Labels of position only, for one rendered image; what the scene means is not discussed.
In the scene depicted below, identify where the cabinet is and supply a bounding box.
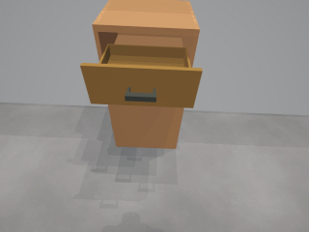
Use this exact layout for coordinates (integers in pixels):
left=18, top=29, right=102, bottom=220
left=92, top=0, right=200, bottom=149

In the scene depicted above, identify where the handle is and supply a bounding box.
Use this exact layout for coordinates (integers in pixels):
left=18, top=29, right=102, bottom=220
left=125, top=87, right=156, bottom=102

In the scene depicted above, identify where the drawer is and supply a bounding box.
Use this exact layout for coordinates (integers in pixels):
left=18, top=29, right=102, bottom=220
left=80, top=43, right=203, bottom=108

